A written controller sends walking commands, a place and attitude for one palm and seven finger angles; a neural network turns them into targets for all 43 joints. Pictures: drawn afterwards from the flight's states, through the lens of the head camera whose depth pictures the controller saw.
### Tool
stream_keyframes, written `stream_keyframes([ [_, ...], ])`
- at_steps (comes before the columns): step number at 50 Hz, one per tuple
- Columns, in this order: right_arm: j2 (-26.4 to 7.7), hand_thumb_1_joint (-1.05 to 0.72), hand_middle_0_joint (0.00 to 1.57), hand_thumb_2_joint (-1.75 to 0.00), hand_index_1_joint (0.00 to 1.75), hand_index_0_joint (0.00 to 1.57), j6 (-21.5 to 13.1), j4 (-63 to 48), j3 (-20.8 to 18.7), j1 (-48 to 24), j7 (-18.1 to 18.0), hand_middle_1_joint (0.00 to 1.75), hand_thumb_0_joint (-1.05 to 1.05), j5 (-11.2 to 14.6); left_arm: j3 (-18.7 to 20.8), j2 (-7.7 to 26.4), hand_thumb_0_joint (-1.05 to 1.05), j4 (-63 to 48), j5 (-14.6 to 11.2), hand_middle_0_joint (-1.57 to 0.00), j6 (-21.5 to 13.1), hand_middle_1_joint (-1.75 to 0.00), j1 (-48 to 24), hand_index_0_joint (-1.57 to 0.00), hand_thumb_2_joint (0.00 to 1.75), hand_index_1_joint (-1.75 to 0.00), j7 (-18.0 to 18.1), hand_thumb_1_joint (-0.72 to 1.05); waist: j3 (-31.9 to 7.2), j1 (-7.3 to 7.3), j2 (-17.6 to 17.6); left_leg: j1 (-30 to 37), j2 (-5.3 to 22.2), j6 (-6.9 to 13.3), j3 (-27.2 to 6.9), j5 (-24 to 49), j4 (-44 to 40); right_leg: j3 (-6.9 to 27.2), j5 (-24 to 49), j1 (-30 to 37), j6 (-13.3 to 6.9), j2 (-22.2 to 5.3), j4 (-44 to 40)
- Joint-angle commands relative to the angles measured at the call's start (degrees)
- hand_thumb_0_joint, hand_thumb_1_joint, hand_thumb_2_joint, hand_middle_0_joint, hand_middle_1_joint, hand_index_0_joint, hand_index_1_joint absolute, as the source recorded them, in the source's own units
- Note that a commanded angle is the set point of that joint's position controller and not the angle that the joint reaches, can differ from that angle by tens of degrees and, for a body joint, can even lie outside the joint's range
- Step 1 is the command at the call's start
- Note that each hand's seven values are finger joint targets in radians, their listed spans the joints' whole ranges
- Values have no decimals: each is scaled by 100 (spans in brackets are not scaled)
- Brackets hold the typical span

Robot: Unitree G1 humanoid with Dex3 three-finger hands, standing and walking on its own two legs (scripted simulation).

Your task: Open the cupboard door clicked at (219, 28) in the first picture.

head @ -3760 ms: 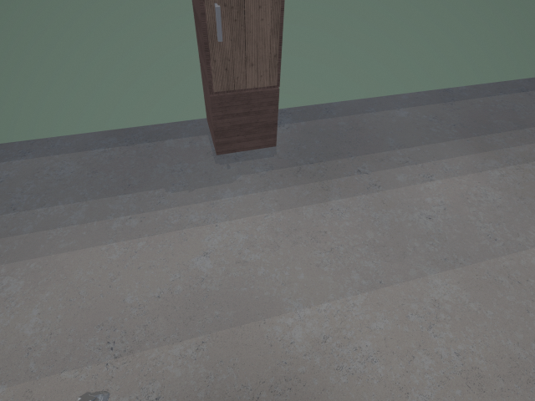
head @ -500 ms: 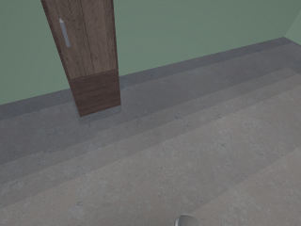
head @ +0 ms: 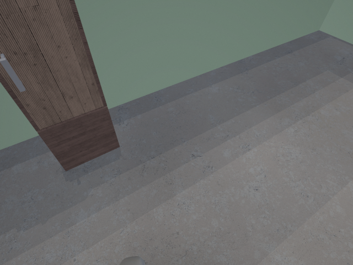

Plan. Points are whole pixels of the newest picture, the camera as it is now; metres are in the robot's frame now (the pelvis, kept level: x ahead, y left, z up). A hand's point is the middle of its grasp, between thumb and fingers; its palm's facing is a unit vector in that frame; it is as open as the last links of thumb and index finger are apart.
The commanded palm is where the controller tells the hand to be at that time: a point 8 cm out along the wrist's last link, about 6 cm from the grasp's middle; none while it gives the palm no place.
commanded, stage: walk to a spot facing it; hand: left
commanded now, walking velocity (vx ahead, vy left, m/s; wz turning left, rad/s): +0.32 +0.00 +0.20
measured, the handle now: (12, 73) +0.77 +0.66 -0.01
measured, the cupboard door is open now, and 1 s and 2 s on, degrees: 0 0 0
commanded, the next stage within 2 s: turn to face it in 0.12 s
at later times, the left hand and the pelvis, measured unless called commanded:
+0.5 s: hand (85, 255) +0.18 +0.25 -0.18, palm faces +0.19 -0.97 -0.17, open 7.4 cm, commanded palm none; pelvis +0.17 +0.07 +0.00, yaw +8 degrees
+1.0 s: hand (98, 236) +0.22 +0.22 -0.14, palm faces +0.41 -0.87 -0.27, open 7.4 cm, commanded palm none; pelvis +0.21 +0.01 +0.01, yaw +25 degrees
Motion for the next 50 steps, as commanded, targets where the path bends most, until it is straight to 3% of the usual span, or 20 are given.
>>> stream_keyframes([
  [1,-128,-90,20,-90,30,20,28,-404,-24,263,102,30,0,-47,-36,408,0,43,64,-20,-27,-30,584,-20,90,-30,-25,90,332,-64,-740,-280,249,-151,-15,627,-830,811,856,-536,-447,-1522,-1739],
  [9,-402,-90,20,-90,30,20,-130,-911,13,-1075,253,30,0,-27,-6,780,0,257,77,-20,4,-30,1097,-20,90,-30,-18,90,400,291,-720,-65,-53,1,417,790,-3095,587,1774,646,-314,-1625,-1235],
  [11,-534,-90,20,-90,30,20,-162,-825,-12,-791,206,30,0,-53,-2,818,0,282,60,-20,36,-30,1143,-20,90,-30,-4,90,242,107,-506,676,-299,83,611,766,-3571,411,2727,708,-220,-1527,-496],
  [12,-732,-90,20,-90,30,20,-184,-619,-58,-135,173,30,0,-69,-17,798,0,300,44,-20,55,-30,1127,-20,90,-30,13,90,-134,-173,-92,1605,-421,142,575,1249,-3971,117,2982,558,-39,-1367,458],
  [13,-1173,-90,20,-90,30,20,-209,-476,-153,598,117,30,0,-126,-31,664,0,221,-6,-20,87,-30,1286,-20,90,-30,6,90,-747,-401,695,2859,229,438,-301,2512,-4144,-211,2009,-180,284,-911,1786],
  [14,-1758,-90,20,-90,30,20,-201,-412,-257,1041,45,30,0,-94,-107,367,0,94,-96,-20,96,-30,1436,-20,90,-30,-28,90,-1292,-418,2005,3871,1612,1181,-2111,4420,-4470,-225,-1645,-1425,556,-164,3527],
  [15,-1784,-90,20,-90,30,20,-123,-393,-201,946,3,30,0,-4,-92,540,0,-50,-48,-20,113,-30,1172,-20,90,-30,17,90,-1378,-373,1547,3640,1842,1503,-2283,4564,-4726,439,-2314,-1567,467,-217,4345],
  [18,-1255,-90,20,-90,30,20,-170,-698,-70,-166,-67,30,0,5,-34,484,0,-142,0,-20,221,-30,524,-20,90,-30,-19,90,-298,-57,843,2032,1267,1171,-1577,3855,-5025,850,-1335,-1872,628,-716,4476],
  [21,-1151,-90,20,-90,30,20,-159,-845,-44,-633,-69,30,0,23,1,345,0,-111,7,-20,418,-30,885,-20,90,-30,-25,90,-418,251,698,1440,766,895,-879,3507,-5173,786,-821,-1337,763,-662,3893],
  [29,-1374,-90,20,-90,30,20,87,-1080,-255,-726,-1,30,0,-46,134,446,0,-716,23,-20,642,-30,89,-20,90,-30,10,90,-271,101,509,1110,640,1062,-1744,781,-5556,832,-661,-1449,878,-561,2583],
  [32,-1438,-90,20,-90,30,20,156,-1118,-304,-696,13,30,0,-57,127,503,0,-887,17,-20,623,-30,-113,-20,90,-30,20,90,-288,42,763,1167,531,1037,-1985,912,-5373,769,-829,-1182,844,-381,1923],
  [36,-1510,-90,20,-90,30,20,217,-1275,-368,-870,26,30,0,-37,127,574,0,-941,-39,-20,551,-30,256,-20,90,-30,58,90,-510,244,695,903,291,853,-2119,1677,-4767,724,-321,-92,751,-169,467],
  [37,-1444,-90,20,-90,30,20,219,-1330,-368,-935,44,30,0,2,146,700,0,-932,-34,-20,494,-30,408,-20,90,-30,79,90,-590,360,430,581,67,621,-1952,1671,-4350,832,167,501,718,-320,-403],
  [38,-1110,-90,20,-90,30,20,215,-1392,-326,-803,79,30,0,61,211,1124,0,-957,39,-20,427,-30,560,-20,90,-30,124,90,-761,398,-667,-225,-490,199,-1301,605,-3357,1811,212,1321,446,-1407,-1182],
  [39,-847,-90,20,-90,30,20,214,-1569,-284,-799,76,30,0,32,282,1603,0,-1026,88,-20,424,-30,541,-20,90,-30,140,90,-632,385,-2015,-935,-1209,-206,-360,-1371,-2005,2976,1295,1259,-200,-2785,-1271],
  [40,-1130,-90,20,-90,30,20,268,-1555,-349,-873,73,30,0,-18,236,1514,0,-1113,52,-20,447,-30,428,-20,90,-30,147,90,-529,365,-1255,-685,-914,-157,-627,-1465,-912,2681,1553,531,-514,-2931,-1174],
  [41,-1132,-90,20,-90,30,20,355,-1414,-362,-764,104,30,0,-39,192,1173,0,-1174,39,-20,395,-30,-15,-20,90,-30,157,90,-334,105,-1227,-634,-726,-185,-808,-1017,-407,2153,1391,152,-397,-2504,-1223],
  [43,-1016,-90,20,-90,30,20,432,-1287,-339,-634,149,30,0,-48,95,954,0,-1268,27,-20,415,-30,-414,-20,90,-30,143,90,-56,-84,-785,-583,-589,-279,-552,-457,69,1388,1605,-9,-228,-1997,-983],
  [45,-945,-90,20,-90,30,20,438,-1256,-291,-616,173,30,0,-37,57,910,0,-1198,26,-20,377,-30,-168,-20,90,-30,115,90,-155,-9,-894,-646,-602,-365,-413,-238,-32,891,2120,360,-144,-1796,-824],
  [50,-948,-90,20,-90,30,20,462,-1395,-213,-1231,161,30,0,-17,92,1118,0,-938,67,-20,406,-30,509,-20,90,-30,95,90,-232,338,-1067,-439,-552,-453,-151,-504,-996,732,2764,887,-286,-1921,-680],
])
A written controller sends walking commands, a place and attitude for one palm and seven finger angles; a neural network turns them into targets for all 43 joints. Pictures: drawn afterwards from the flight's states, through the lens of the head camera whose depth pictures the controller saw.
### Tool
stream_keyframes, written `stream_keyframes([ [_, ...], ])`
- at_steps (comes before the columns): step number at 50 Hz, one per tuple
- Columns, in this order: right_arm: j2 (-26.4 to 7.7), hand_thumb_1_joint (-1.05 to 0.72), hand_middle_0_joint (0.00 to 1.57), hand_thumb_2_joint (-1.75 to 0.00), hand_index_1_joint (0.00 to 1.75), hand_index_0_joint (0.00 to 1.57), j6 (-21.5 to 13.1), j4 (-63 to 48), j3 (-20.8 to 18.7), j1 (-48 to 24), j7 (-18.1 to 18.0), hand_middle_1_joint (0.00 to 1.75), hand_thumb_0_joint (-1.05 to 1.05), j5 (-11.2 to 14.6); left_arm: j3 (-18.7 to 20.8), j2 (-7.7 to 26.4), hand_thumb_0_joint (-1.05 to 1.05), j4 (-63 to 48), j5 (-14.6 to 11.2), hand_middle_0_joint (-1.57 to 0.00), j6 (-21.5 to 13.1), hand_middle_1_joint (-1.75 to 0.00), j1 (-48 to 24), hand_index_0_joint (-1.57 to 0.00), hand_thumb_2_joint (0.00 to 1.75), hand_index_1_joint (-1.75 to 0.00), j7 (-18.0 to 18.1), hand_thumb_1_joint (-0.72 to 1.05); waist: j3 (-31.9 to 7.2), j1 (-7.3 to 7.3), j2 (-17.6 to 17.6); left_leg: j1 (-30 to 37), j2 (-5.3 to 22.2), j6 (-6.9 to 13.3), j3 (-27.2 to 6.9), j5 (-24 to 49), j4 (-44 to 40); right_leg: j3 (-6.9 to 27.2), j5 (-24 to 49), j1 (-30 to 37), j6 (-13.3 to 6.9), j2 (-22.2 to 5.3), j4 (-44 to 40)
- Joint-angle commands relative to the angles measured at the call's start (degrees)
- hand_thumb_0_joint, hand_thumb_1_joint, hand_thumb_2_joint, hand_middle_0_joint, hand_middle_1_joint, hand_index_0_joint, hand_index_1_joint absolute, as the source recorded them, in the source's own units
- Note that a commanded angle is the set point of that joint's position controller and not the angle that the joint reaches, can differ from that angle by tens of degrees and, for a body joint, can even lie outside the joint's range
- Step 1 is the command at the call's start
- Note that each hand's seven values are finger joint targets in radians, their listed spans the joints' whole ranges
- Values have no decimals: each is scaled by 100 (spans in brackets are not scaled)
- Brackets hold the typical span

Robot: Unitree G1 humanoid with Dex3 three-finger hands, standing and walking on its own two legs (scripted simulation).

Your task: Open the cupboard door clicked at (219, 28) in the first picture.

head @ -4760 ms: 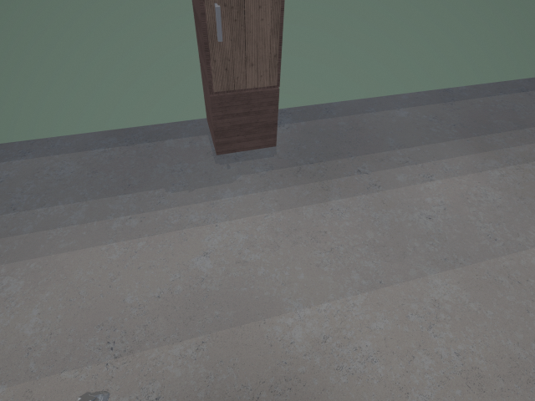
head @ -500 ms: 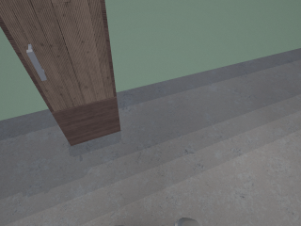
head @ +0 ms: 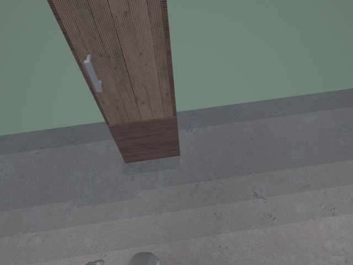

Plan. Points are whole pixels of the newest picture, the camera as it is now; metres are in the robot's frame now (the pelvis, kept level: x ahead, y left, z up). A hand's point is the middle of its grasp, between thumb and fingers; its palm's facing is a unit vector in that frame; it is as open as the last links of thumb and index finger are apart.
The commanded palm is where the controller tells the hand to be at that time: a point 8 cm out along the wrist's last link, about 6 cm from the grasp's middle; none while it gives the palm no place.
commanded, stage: turn to face it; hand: left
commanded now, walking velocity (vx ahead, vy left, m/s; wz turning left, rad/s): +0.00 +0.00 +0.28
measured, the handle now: (94, 73) +0.78 +0.35 -0.02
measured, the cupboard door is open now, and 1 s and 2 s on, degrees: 0 0 0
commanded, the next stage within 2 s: take the last steps up to it in 0.12 s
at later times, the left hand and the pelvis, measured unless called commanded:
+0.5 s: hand out of the picture +0.01 +0.26 -0.18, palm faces +0.18 -0.96 -0.19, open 7.4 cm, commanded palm none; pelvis +0.01 +0.06 +0.00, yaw +8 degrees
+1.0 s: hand out of the picture +0.14 +0.20 -0.16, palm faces +0.22 -0.95 -0.23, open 7.2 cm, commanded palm none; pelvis +0.14 +0.01 +0.00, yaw +10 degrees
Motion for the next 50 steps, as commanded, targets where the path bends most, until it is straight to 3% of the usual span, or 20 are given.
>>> stream_keyframes([
  [1,-166,-90,20,-90,30,20,-115,-503,76,-443,4,30,0,2,311,1241,0,-169,49,-20,-103,-30,590,-20,90,-30,56,90,-342,378,-1247,-204,67,-38,181,-249,-638,787,3000,807,-551,-1373,-717],
  [7,-128,-90,20,-90,30,20,-222,-526,194,-579,-26,30,0,72,390,1464,0,26,96,-20,-58,-30,663,-20,90,-30,41,90,-640,440,-1453,707,-31,128,481,-387,-2389,718,3448,973,-573,-1470,-285],
  [9,-204,-90,20,-90,30,20,-283,-409,208,-258,-46,30,0,60,399,1480,0,71,43,-20,-38,-30,536,-20,90,-30,38,90,-849,242,-1389,1424,-42,193,562,465,-3456,461,3205,809,-305,-1321,120],
  [10,-403,-90,20,-90,30,20,-331,-343,168,-42,-50,30,0,44,379,1402,0,67,-20,-20,-10,-30,489,-20,90,-30,24,90,-945,100,-973,2194,87,272,474,1337,-4188,232,2732,355,-31,-1144,568],
  [11,-929,-90,20,-90,30,20,-410,-321,58,173,-79,30,0,-15,326,1105,0,-22,-68,-20,17,-30,601,-20,90,-30,7,90,-1241,-8,416,3212,1217,684,-857,2845,-4441,-45,978,-777,335,-572,1538],
  [12,-1326,-90,20,-90,30,20,-376,-287,-2,372,-120,30,0,10,167,774,0,-177,-58,-20,41,-30,371,-20,90,-30,-10,90,-1154,-120,1511,3335,2172,1315,-1810,4472,-4420,226,-2010,-1656,555,-139,2385],
  [13,-1250,-90,20,-90,30,20,-329,-211,38,345,-129,30,0,-30,191,888,0,-183,-22,-20,97,-30,207,-20,90,-30,9,90,-942,-145,1103,2852,2265,1645,-1526,3553,-4466,572,-2146,-1603,485,-166,2912],
  [16,-717,-90,20,-90,30,20,-444,-175,193,-6,-239,30,0,-27,228,919,0,111,37,-20,84,-30,90,-20,90,-30,-112,90,-242,16,1007,2613,1486,1390,-1183,2371,-4780,784,-1061,-2100,452,-119,3499],
  [19,-584,-90,20,-90,30,20,-586,-64,226,244,-239,30,0,10,187,843,0,329,44,-20,11,-30,310,-20,90,-30,-190,90,-219,77,606,2797,1220,1322,-878,2350,-4944,724,-532,-2112,496,-81,3493],
  [26,-356,-90,20,-90,30,20,-705,255,218,899,-249,30,0,5,142,705,0,276,52,-20,0,-30,-88,-20,90,-30,-197,90,393,11,441,2554,1328,1523,-1081,1337,-5454,773,-249,-2267,507,-175,2750],
  [32,-397,-90,20,-90,30,20,-730,470,202,1125,-249,30,0,-53,122,560,0,105,16,-20,-94,-30,-562,-20,90,-30,-248,90,412,-68,515,2462,1396,1557,-1134,1265,-5339,609,-326,-1705,372,-43,1353],
  [36,-367,-90,20,-90,30,20,-716,600,233,1051,-255,30,0,-51,192,532,0,371,18,-20,-199,-30,187,-20,90,-30,-247,90,45,309,264,1932,1078,1234,-691,1442,-4421,350,256,-77,216,289,145],
  [37,-249,-90,20,-90,30,20,-737,634,248,1105,-231,30,0,-9,246,751,0,555,34,-20,-265,-30,701,-20,90,-30,-220,90,-183,538,-236,1383,767,1050,-425,1356,-3596,589,351,948,124,182,-224],
  [38,43,-90,20,-90,30,20,-783,575,306,1194,-183,30,0,52,350,1222,0,758,86,-20,-357,-30,1443,-20,90,-30,-163,90,-656,815,-1309,337,236,752,168,411,-2090,2044,-310,2136,-277,-1051,-730],
  [39,88,-90,20,-90,30,20,-767,363,313,1071,-164,30,0,46,422,1639,0,860,16,-20,-341,-30,1931,-20,90,-30,-117,90,-731,889,-2096,-476,-184,644,295,-1209,-717,3675,-600,2227,-712,-2060,-1547],
  [40,-127,-90,20,-90,30,20,-719,380,235,914,-150,30,0,15,403,1492,0,826,-46,-20,-318,-30,1725,-20,90,-30,-83,90,-426,818,-1445,-574,91,689,-95,-1006,-31,3679,-1490,1581,-863,-2031,-1861],
  [41,-54,-90,20,-90,30,20,-685,432,204,771,-111,30,0,10,362,1287,0,749,-51,-20,-338,-30,1247,-20,90,-30,-82,90,1,655,-1362,-627,285,699,-194,-427,287,3461,-2134,818,-755,-1828,-2064],
  [43,140,-90,20,-90,30,20,-606,550,210,870,-73,30,0,-32,233,773,0,606,-37,-20,-357,-30,686,-20,90,-30,-46,90,367,298,-670,-426,531,597,-166,326,303,2456,-1446,36,-577,-1506,-2096],
  [46,420,-90,20,-90,30,20,-508,698,234,1209,-56,30,0,-59,152,455,0,687,-21,-20,-462,-30,802,-20,90,-30,-42,90,248,90,-646,-194,548,416,26,874,-21,1340,88,-50,-462,-1065,-2035],
  [50,394,-90,20,-90,30,20,-479,544,217,848,-14,30,0,-53,123,495,0,833,-14,-20,-521,-30,1088,-20,90,-30,-45,90,244,134,-740,-464,586,296,146,1151,-586,1067,853,252,-593,-991,-2055],
])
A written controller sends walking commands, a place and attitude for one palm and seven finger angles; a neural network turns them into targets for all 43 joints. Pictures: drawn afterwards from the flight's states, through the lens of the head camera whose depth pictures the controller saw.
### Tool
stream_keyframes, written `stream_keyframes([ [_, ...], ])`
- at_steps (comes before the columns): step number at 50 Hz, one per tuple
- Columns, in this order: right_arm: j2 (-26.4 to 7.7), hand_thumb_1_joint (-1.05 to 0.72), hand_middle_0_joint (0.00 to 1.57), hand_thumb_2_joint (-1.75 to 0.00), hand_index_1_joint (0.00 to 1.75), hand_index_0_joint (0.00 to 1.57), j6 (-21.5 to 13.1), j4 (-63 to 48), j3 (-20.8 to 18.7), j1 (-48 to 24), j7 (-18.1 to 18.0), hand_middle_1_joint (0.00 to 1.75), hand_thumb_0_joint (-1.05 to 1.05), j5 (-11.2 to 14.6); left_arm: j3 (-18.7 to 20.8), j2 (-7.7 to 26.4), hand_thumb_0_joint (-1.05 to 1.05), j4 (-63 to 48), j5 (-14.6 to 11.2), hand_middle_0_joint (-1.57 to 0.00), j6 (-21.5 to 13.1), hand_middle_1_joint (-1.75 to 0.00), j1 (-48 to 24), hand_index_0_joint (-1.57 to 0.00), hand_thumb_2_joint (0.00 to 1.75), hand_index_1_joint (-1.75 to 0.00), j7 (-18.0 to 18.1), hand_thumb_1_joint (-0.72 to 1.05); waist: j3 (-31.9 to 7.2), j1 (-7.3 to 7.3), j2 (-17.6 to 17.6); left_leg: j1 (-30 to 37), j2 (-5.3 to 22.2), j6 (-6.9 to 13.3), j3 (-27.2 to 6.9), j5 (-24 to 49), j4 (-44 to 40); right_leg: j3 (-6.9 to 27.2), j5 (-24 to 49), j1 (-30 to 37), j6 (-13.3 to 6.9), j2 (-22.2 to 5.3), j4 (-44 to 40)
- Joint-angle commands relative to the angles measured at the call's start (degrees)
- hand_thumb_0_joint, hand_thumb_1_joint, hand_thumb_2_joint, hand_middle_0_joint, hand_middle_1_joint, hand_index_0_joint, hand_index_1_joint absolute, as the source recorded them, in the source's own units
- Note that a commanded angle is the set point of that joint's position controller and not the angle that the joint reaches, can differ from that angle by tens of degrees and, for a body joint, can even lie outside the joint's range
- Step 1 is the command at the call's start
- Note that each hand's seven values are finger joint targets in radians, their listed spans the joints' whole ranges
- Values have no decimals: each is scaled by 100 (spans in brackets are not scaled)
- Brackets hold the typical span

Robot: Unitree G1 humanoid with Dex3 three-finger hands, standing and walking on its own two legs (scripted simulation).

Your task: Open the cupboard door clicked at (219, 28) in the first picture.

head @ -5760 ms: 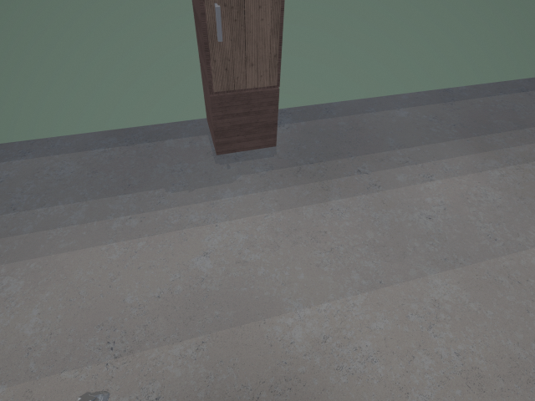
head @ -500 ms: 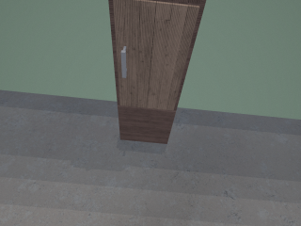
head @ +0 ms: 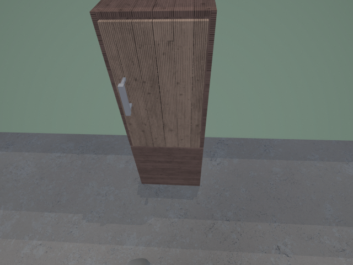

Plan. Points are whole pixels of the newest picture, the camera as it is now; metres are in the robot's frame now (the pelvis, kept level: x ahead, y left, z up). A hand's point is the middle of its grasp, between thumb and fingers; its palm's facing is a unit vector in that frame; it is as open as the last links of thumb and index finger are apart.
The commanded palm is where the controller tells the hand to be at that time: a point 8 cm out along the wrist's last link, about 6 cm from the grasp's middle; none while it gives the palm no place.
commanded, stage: take the last steps up to it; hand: left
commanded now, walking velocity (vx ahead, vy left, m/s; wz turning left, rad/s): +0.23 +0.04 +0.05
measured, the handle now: (126, 97) +0.69 +0.22 -0.02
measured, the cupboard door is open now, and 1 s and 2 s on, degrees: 0 0 0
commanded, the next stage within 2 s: come to a stop and stand still in 0.20 s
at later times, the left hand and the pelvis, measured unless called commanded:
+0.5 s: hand out of the picture +0.12 +0.23 -0.19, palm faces +0.07 -0.98 -0.17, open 7.4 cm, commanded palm none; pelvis +0.13 +0.06 -0.01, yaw +0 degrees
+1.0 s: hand (123, 256) +0.18 +0.16 -0.14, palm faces +0.04 -0.95 -0.31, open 7.3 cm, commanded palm none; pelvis +0.12 -0.03 +0.00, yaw +0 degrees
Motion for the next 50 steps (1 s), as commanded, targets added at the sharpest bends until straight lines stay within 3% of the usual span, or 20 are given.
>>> stream_keyframes([
  [1,-109,-90,20,-90,30,20,-69,-351,9,-72,56,30,0,-18,64,566,0,-34,26,-20,-146,-30,589,-20,90,-30,10,90,553,135,-782,-562,205,-117,5,290,-460,1004,653,-132,-434,-1560,-1312],
  [9,-57,-90,20,-90,30,20,-217,-742,89,-1096,123,30,0,21,94,730,0,274,86,-20,-97,-30,1009,-20,90,-30,49,90,571,382,-971,141,-37,47,345,-1,-2276,861,1927,238,-461,-1668,-686],
  [12,-255,-90,20,-90,30,20,-293,-498,67,-374,43,30,0,-4,99,701,0,331,56,-20,-19,-30,928,-20,90,-30,59,90,221,7,-637,1670,-335,143,583,439,-3209,515,2258,-121,-208,-1341,454],
  [13,-538,-90,20,-90,30,20,-344,-316,11,290,-13,30,0,-36,72,560,0,303,23,-20,-5,-30,957,-20,90,-30,51,90,-245,-249,-69,2729,-50,237,251,980,-3499,318,1766,-535,-43,-1034,1508],
  [14,-1116,-90,20,-90,30,20,-385,-237,-101,805,-87,30,0,-83,28,279,0,227,-34,-20,6,-30,1194,-20,90,-30,22,90,-873,-309,1199,3865,1269,751,-1297,2112,-3612,-110,-416,-1644,240,-345,2910],
  [15,-1284,-90,20,-90,30,20,-311,-181,-99,1024,-139,30,0,10,-18,248,0,104,-17,-20,6,-30,1037,-20,90,-30,38,90,-982,-335,1460,3860,1904,1172,-1968,2816,-4104,244,-2328,-2107,271,-96,4099],
  [16,-1110,-90,20,-90,30,20,-262,-266,-33,657,-189,30,0,21,5,279,0,99,3,-20,59,-30,901,-20,90,-30,76,90,-585,-201,744,3264,1915,1223,-1664,3141,-4167,625,-2181,-2127,214,-354,4391],
  [18,-551,-90,20,-90,30,20,-298,-433,170,-363,-285,30,0,29,-42,80,0,328,-34,-20,195,-30,825,-20,90,-30,115,90,-73,164,445,2024,1527,962,-872,4199,-4255,927,-1599,-1547,438,-679,3912],
  [21,-611,-90,20,-90,30,20,-225,-433,175,-629,-355,30,0,71,-16,187,0,345,-28,-20,424,-30,911,-20,90,-30,115,90,-95,259,331,1940,1331,834,-375,4665,-4263,882,-1219,-1212,579,-568,3356],
  [25,-821,-90,20,-90,30,20,-75,-542,-3,-601,-407,30,0,58,172,451,0,-16,55,-20,693,-30,626,-20,90,-30,103,90,-129,215,240,1871,1565,1061,-458,4232,-4254,971,-1112,-1691,607,-383,4095],
  [28,-867,-90,20,-90,30,20,-32,-667,-54,-842,-380,30,0,16,231,503,0,-306,57,-20,747,-30,367,-20,90,-30,75,90,-124,257,603,1803,1407,1041,-299,3766,-4173,1056,-1009,-1889,613,-315,4157],
  [35,-937,-90,20,-90,30,20,50,-746,-152,-855,-228,30,0,-45,156,506,0,-673,9,-20,569,-30,-94,-20,90,-30,77,90,-275,156,1186,1897,1165,836,-351,2563,-3844,682,-1039,-1069,494,-264,1905],
  [37,-882,-90,20,-90,30,20,75,-707,-145,-764,-162,30,0,15,170,661,0,-553,37,-20,437,-30,234,-20,90,-30,79,90,-440,331,557,1633,704,426,-102,1514,-3294,555,271,-246,518,-225,388],
  [38,-560,-90,20,-90,30,20,80,-716,-105,-536,-123,30,0,76,193,1008,0,-557,94,-20,345,-30,193,-20,90,-30,109,90,-461,278,-443,1208,238,65,173,192,-2631,1278,1126,74,394,-917,-172],
  [39,-232,-90,20,-90,30,20,119,-898,-10,-553,-97,30,0,102,241,1508,0,-622,115,-20,292,-30,24,-20,90,-30,133,90,-295,225,-1774,496,-325,-182,322,-1736,-1971,2540,2284,-79,-82,-2068,-317],
  [40,-459,-90,20,-90,30,20,206,-969,-54,-731,-113,30,0,84,233,1588,0,-693,79,-20,323,-30,98,-20,90,-30,125,90,-326,397,-1493,698,-332,-140,-130,-2144,-1327,2575,2629,-526,-555,-2414,-360],
  [41,-476,-90,20,-90,30,20,289,-919,-79,-812,-118,30,0,55,247,1488,0,-677,74,-20,320,-30,-46,-20,90,-30,140,90,-202,338,-1404,611,-319,-126,-365,-1967,-791,2484,2275,-762,-628,-2267,-440],
  [44,-614,-90,20,-90,30,20,331,-666,-112,-489,-79,30,0,12,232,1241,0,-771,42,-20,339,-30,-518,-20,90,-30,165,90,58,149,-1189,80,-369,-194,-497,-1076,201,1999,1888,-502,-449,-1800,-308],
  [47,-682,-90,20,-90,30,20,322,-633,-137,-408,-31,30,0,28,249,1175,0,-744,15,-20,299,-30,-289,-20,90,-30,172,90,-90,259,-1222,-130,-420,-317,-484,-612,321,1722,2069,-29,-295,-1701,-270],
  [50,-686,-90,20,-90,30,20,347,-694,-126,-532,-28,30,0,2,256,1155,0,-646,21,-20,290,-30,43,-20,90,-30,189,90,-164,396,-1150,-244,-429,-401,-523,-558,213,1881,1876,320,-315,-1780,-325],
])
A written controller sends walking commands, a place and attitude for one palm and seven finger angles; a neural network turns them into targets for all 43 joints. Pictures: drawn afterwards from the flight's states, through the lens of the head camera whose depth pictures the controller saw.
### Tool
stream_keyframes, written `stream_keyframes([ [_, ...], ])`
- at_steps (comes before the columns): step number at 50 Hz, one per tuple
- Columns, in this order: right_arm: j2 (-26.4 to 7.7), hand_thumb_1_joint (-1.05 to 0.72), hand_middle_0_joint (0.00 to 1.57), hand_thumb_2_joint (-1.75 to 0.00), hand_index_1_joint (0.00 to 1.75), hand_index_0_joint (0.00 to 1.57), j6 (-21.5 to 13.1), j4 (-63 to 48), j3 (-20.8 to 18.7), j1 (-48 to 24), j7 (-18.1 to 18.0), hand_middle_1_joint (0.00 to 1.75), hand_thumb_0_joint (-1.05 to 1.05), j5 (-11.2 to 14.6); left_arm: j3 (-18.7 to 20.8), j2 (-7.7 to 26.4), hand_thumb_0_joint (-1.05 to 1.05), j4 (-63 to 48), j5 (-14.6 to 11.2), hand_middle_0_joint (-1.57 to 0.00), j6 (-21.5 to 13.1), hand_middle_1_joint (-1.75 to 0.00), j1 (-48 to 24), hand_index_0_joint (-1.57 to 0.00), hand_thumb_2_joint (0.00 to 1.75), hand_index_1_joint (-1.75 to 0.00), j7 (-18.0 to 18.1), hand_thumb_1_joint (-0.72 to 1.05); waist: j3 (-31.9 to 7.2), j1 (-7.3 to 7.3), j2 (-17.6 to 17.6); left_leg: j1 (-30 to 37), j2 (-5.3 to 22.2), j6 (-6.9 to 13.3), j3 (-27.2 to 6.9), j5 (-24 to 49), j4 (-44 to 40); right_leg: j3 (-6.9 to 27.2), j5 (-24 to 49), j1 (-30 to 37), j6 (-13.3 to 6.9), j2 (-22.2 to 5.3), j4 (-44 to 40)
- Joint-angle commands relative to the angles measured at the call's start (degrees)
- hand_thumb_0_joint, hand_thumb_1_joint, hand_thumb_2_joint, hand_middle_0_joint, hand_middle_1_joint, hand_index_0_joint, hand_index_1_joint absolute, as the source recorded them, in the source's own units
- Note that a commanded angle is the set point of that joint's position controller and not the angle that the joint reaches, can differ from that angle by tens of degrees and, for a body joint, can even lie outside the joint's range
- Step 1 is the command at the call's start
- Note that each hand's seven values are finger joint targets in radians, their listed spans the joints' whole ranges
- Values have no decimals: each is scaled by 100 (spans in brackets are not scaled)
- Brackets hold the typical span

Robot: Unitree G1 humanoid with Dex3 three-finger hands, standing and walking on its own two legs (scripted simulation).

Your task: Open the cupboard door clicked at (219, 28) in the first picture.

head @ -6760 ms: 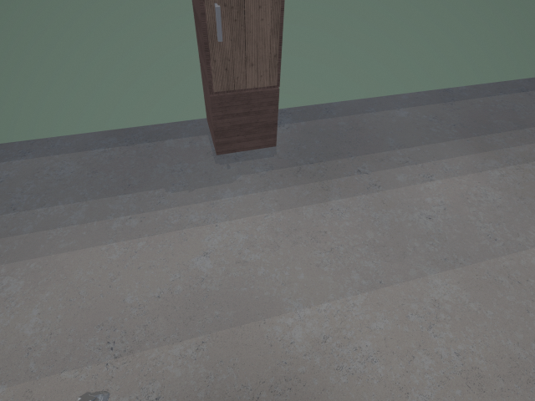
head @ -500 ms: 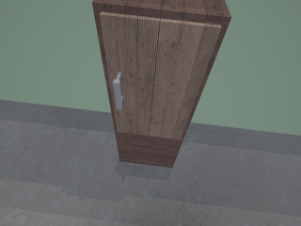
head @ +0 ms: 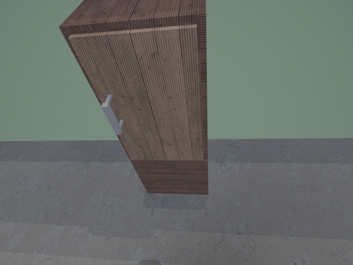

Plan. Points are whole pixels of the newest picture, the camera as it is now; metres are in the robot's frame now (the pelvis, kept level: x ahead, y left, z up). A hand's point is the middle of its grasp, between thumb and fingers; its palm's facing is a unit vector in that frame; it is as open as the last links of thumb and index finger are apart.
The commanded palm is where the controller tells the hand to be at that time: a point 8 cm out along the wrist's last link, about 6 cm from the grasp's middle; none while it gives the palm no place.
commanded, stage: come to a stop and stand still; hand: left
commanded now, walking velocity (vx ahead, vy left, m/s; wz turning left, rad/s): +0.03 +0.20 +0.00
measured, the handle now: (114, 115) +0.57 +0.26 -0.02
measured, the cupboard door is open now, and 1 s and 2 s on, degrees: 0 0 0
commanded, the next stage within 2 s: none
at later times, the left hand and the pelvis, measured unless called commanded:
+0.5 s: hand out of the picture -0.06 +0.25 -0.19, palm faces +0.08 -0.98 -0.17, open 7.4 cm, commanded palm none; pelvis -0.03 +0.06 +0.00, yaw +1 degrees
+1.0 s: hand out of the picture +0.06 +0.22 -0.18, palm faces +0.03 -0.97 -0.23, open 7.2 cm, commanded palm none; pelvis +0.01 +0.04 -0.01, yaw +1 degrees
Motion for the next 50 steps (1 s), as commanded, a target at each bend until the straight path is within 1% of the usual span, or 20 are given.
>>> stream_keyframes([
  [1,-359,-90,20,-90,30,20,-78,-389,-34,-24,10,30,0,-51,323,1224,0,-160,15,-20,-116,-30,642,-20,90,-30,116,90,-363,317,-1283,-682,144,-88,-270,126,92,1356,1836,1051,-392,-1491,-987],
  [5,-354,-90,20,-90,30,20,-68,-420,-10,-64,29,30,0,-58,359,1298,0,-117,41,-20,-112,-30,723,-20,90,-30,120,90,-380,348,-1197,-651,223,-89,-262,100,-172,1533,908,1079,-458,-1585,-1177],
  [9,-334,-90,20,-90,30,20,-105,-446,27,-81,68,30,0,-44,352,1320,0,-128,99,-20,-80,-30,633,-20,90,-30,75,90,-156,317,-1320,-229,253,14,-82,-11,-815,1633,-780,437,-464,-1482,-1597],
  [14,-168,-90,20,-90,30,20,-255,-455,110,-80,51,30,0,11,350,1387,0,6,142,-20,-61,-30,595,-20,90,-30,13,90,-144,302,-1585,619,131,172,236,-352,-2196,1549,-1106,82,-512,-1323,-1788],
  [17,-15,-90,20,-90,30,20,-395,-176,184,604,-18,30,0,34,301,1265,0,122,77,-20,-28,-30,374,-20,90,-30,6,90,-337,-56,-1394,1964,21,250,420,488,-3794,1106,-1236,-485,-180,-871,-1393],
  [18,-85,-90,20,-90,30,20,-454,-71,199,799,-61,30,0,37,238,1097,0,156,27,-20,-5,-30,387,-20,90,-30,-11,90,-321,-136,-945,2444,136,254,315,618,-4190,852,-1405,-883,1,-609,-1068],
  [19,-379,-90,20,-90,30,20,-521,-63,159,872,-102,30,0,-14,155,807,0,190,-30,-20,8,-30,533,-20,90,-30,-36,90,-297,-140,120,2383,789,407,-561,-11,-4703,535,-1265,-1202,181,-207,-280],
  [20,-743,-90,20,-90,30,20,-518,-173,106,691,-132,30,0,-49,95,515,0,160,-40,-20,26,-30,589,-20,90,-30,-55,90,38,-116,1191,1590,1726,667,-1706,-1348,-5495,-6,-1235,-1286,342,88,506],
  [21,-808,-90,20,-90,30,20,-474,-302,137,330,-147,30,0,-68,89,532,0,151,10,-20,34,-30,494,-20,90,-30,-57,90,478,-25,996,753,2003,929,-2076,-1918,-5840,145,-1204,-1164,328,98,988],
  [22,-769,-90,20,-90,30,20,-486,-390,165,53,-159,30,0,-82,104,568,0,186,53,-20,19,-30,532,-20,90,-30,-106,90,574,92,673,282,2004,1027,-2061,-2148,-5895,246,-977,-944,331,32,1330],
  [23,-577,-90,20,-90,30,20,-524,-299,206,-26,-194,30,0,-72,131,580,0,367,113,-20,82,-30,533,-20,90,-30,-113,90,708,85,960,303,1672,830,-1706,-1730,-5979,311,-850,-937,382,43,1670],
  [27,-234,-90,20,-90,30,20,-622,-88,290,333,-304,30,0,6,135,571,0,551,52,-20,19,-30,724,-20,90,-30,-178,90,477,122,361,1511,1243,809,-736,943,-5341,409,-312,-1412,490,39,2183],
  [30,-183,-90,20,-90,30,20,-686,129,325,726,-350,30,0,-15,73,490,0,472,-2,-20,-35,-30,439,-20,90,-30,-128,90,50,-14,592,2225,1279,1002,-531,3715,-4719,292,-653,-1148,524,35,1598],
  [32,-214,-90,20,-90,30,20,-672,233,306,841,-360,30,0,-14,38,490,0,442,-44,-20,-47,-30,205,-20,90,-30,-96,90,-23,-103,639,2366,1336,1091,-537,4609,-4422,181,-846,-810,482,38,1049],
  [35,-216,-90,20,-90,30,20,-637,342,261,892,-358,30,0,-4,47,468,0,516,-68,-20,-52,-30,275,-20,90,-30,-71,90,-103,-41,561,2197,1208,983,-553,4448,-4125,62,-317,-127,405,96,29],
  [37,-82,-90,20,-90,30,20,-651,364,278,897,-342,30,0,51,57,594,0,642,-69,-20,-106,-30,580,-20,90,-30,-35,90,-351,79,94,1709,946,665,-398,3733,-3785,252,1134,876,309,-87,-714],
  [38,74,-90,20,-90,30,20,-658,358,311,905,-329,30,0,74,60,679,0,727,-76,-20,-136,-30,690,-20,90,-30,-1,90,-436,90,-151,1220,778,489,-211,2875,-3772,529,2098,1417,192,-427,-512],
  [40,224,-90,20,-90,30,20,-638,396,351,851,-304,30,0,62,30,723,0,801,-81,-20,-143,-30,670,-20,90,-30,30,90,-293,57,-529,1021,547,357,-86,1701,-4072,589,2734,1390,-20,-658,-248],
  [42,177,-90,20,-90,30,20,-601,480,345,935,-304,30,0,33,10,630,0,778,-96,-20,-162,-30,620,-20,90,-30,55,90,-350,55,-1061,1257,579,339,-53,1819,-4047,484,2884,1283,-47,-521,-222],
  [50,224,-90,20,-90,30,20,-574,658,366,963,-315,30,0,23,6,608,0,675,-100,-20,-159,-30,482,-20,90,-30,100,90,-234,30,-391,1625,658,339,-5,2275,-4043,474,2649,1017,-7,-412,-351],
])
